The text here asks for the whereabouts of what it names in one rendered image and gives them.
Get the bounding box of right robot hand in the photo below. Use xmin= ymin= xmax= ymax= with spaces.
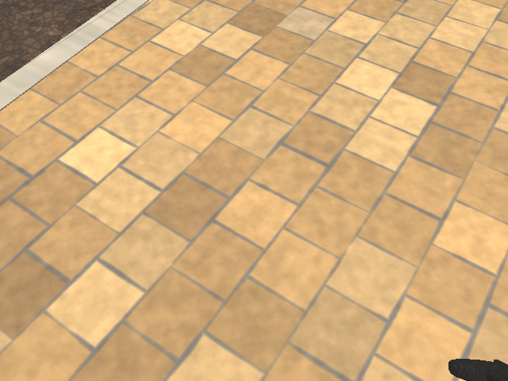
xmin=448 ymin=359 xmax=508 ymax=381

